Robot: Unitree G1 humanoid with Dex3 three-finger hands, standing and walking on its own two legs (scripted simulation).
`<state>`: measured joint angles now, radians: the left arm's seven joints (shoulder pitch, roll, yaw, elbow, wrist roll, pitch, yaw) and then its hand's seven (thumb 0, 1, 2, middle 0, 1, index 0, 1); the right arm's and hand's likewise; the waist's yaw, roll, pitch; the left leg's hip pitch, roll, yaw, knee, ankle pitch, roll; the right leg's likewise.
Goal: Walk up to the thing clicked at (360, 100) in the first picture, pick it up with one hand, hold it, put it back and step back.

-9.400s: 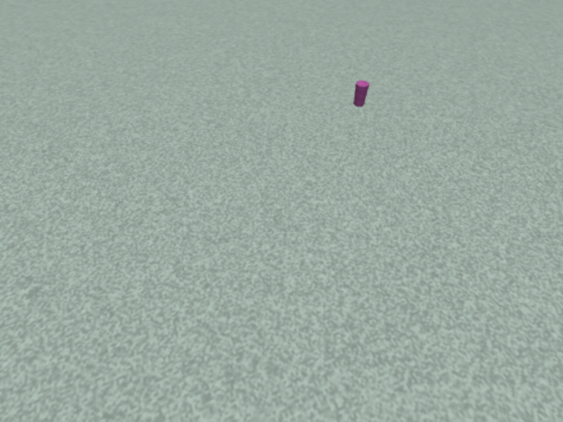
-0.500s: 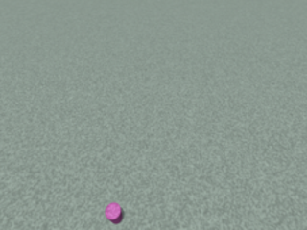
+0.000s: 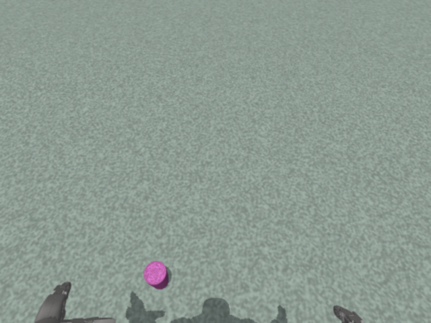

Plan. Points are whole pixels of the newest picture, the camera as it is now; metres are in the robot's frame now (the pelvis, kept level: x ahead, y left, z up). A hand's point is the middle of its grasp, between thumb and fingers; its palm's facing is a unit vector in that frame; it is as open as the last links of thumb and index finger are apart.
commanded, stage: go down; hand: left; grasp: from the side
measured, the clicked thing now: (158, 277) +0.35 +0.23 -0.67
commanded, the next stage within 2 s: none
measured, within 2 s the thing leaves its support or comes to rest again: neither
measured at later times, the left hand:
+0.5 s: hand out of the picture +0.15 +0.29 -0.17, palm faces +0.10 -0.94 -0.33, open 17.4 cm
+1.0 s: hand (73, 309) +0.19 +0.34 -0.25, palm faces +0.16 -0.96 -0.24, open 17.3 cm
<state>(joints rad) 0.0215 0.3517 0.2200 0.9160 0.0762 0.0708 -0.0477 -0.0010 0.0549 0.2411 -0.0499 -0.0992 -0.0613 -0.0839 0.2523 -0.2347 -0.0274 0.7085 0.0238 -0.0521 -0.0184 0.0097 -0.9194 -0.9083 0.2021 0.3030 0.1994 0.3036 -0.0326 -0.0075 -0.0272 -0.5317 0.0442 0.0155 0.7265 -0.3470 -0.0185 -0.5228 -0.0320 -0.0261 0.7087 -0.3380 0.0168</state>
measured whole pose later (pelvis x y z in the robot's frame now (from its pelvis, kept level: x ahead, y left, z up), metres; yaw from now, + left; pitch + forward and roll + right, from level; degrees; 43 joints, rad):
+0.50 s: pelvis +0.00 +0.01 -0.06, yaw +1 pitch +17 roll -3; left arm 0.28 0.35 0.27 0.41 0.02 0.22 -0.09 -0.01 -0.55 0.04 -0.09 -0.09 -0.09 -0.08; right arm 0.21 -0.23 -0.01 0.54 0.01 -0.15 -0.07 0.01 -0.86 -0.89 0.20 0.30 0.20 0.30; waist -0.03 0.00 -0.12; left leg -0.90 0.05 -0.03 1.14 -0.53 -0.01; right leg -0.86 -0.03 -0.05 1.08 -0.51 0.03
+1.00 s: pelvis -0.04 +0.01 -0.17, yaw +0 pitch +28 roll -3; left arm 0.02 0.50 0.50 0.65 -0.11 -0.22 -0.35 -0.01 -0.52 0.06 -0.07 -0.09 -0.08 -0.08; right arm 0.13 -0.28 0.00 0.58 0.00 -0.21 -0.05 0.01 -0.92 -0.91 0.20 0.30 0.20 0.30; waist -0.01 -0.03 -0.17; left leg -1.47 0.04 -0.06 1.62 -0.64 -0.01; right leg -1.43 -0.05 -0.05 1.58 -0.64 0.02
